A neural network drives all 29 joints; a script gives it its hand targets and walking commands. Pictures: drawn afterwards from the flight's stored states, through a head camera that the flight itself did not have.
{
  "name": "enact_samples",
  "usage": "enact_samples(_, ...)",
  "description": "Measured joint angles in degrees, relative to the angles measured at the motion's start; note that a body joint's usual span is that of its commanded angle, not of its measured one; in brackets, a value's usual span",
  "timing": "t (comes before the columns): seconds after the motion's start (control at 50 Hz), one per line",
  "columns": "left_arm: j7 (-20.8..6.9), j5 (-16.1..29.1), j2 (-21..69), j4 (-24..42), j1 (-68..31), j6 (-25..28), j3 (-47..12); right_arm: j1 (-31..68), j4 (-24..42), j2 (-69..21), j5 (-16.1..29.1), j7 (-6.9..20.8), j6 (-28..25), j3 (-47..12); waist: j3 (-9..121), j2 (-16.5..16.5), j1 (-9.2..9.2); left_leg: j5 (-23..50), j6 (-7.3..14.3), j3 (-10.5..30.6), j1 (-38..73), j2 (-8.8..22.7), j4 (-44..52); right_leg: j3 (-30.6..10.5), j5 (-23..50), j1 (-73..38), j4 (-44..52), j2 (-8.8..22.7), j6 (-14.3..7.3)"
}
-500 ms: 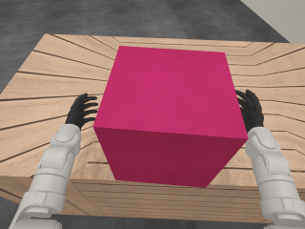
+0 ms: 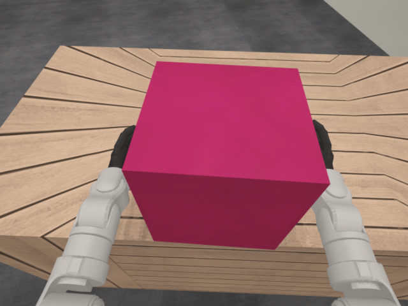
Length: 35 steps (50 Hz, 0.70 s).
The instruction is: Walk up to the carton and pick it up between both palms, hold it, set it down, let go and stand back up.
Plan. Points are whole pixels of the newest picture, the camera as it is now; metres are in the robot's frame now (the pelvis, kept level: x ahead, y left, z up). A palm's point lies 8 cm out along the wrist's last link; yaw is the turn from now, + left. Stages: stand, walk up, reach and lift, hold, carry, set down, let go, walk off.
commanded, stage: reach and lift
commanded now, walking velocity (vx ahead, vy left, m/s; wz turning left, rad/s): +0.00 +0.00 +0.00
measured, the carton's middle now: (219, 162) +0.39 -0.02 +0.05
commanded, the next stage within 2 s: none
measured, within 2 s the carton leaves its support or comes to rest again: leaves its support in 1.16 s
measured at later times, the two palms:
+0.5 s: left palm (126, 167) +0.36 +0.17 +0.07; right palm (315, 164) +0.37 -0.19 +0.08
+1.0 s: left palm (126, 169) +0.36 +0.17 +0.07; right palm (316, 168) +0.36 -0.19 +0.08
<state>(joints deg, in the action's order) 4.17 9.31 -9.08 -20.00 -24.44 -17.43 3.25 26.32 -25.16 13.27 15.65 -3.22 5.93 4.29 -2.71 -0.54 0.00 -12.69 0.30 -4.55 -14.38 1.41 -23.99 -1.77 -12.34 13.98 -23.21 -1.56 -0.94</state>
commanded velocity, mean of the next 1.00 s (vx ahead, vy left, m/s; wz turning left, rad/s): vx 0.00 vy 0.00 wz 0.00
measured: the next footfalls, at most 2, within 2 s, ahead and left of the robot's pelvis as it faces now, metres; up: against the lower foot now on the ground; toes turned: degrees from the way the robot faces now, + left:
none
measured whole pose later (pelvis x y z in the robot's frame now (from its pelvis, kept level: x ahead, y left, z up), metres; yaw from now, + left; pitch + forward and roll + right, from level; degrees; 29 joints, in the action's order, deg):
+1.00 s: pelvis +0.00 +0.00 +0.00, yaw +0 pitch +2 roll +0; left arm 0.8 0.4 -1.6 -30.9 -25.4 -8.7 10.9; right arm 25.6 -31.3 6.5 3.9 -5.0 -1.1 9.2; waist 0.2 -1.7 0.0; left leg -12.6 0.3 -4.5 -12.6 1.4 -23.3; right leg -1.8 -12.2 12.2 -22.5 -1.6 -0.9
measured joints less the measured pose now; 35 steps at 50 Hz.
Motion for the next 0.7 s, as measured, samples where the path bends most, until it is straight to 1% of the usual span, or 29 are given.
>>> enact_samples(0.16, 0.2, 0.0, 1.5, 0.2, 0.0, 0.0, 0.1, 0.0, 0.0, -0.8, -0.3, -1.6, -0.3, 0.0, 0.0, 0.0, 0.00, 0.0, 0.0, 0.0, 0.0, 0.0, 0.0, 0.0, 0.0, 0.0, 0.0, 0.0, 0.0)
enact_samples(0.28, 0.4, -0.2, 1.8, 0.2, 0.0, 0.0, 0.4, 0.0, 0.0, -1.1, -1.2, -2.1, -0.5, 0.0, 0.0, -0.1, 0.00, 0.1, 0.0, 0.0, 0.0, 0.0, 0.0, 0.0, 0.1, 0.0, 0.0, 0.0, 0.0)
enact_samples(0.36, 0.1, -1.3, 2.6, 0.2, 0.0, 0.0, 1.4, 0.1, 0.0, -1.4, -2.4, -2.4, -0.9, 0.0, 0.0, -0.2, 0.00, 0.1, 0.0, 0.0, 0.0, 0.0, 0.0, 0.0, 0.1, 0.0, 0.0, 0.0, 0.0)
enact_samples(0.44, -0.7, -3.7, 3.9, 0.2, 0.0, 0.2, 2.8, -0.1, 0.0, -2.0, -4.4, -2.8, -1.9, 0.1, 0.0, -0.3, 0.00, 0.1, 0.0, 0.0, 0.0, 0.0, 0.0, 0.0, 0.1, 0.0, 0.0, 0.0, 0.0)
enact_samples(0.54, -1.9, -8.2, 7.0, -1.5, 0.1, 2.9, 6.3, -0.2, -0.9, -5.4, -8.9, -2.8, -3.9, 3.1, 0.6, -0.6, 0.00, 0.1, 0.0, 0.0, 0.0, 0.0, 0.1, 0.0, 0.1, 0.0, 0.0, 0.0, 0.0)
enact_samples(0.62, -2.7, -8.8, 7.5, -3.7, 0.6, 5.1, 6.9, -0.9, -2.0, -6.2, -10.6, -2.0, -5.2, 4.1, 2.1, -0.9, 0.00, 0.1, 0.0, 0.0, 0.0, 0.0, 0.2, 0.0, 0.1, 0.0, 0.2, 0.0, 0.0)
enact_samples(0.7, -2.9, -8.9, 7.5, -6.5, 0.2, 7.0, 7.0, -1.1, -3.3, -6.5, -11.4, -1.9, -6.3, 4.4, 2.6, -1.1, 0.00, 0.1, 0.0, 0.0, 0.5, 0.0, 0.3, 0.0, 0.1, -0.5, 0.2, 0.0, 0.0)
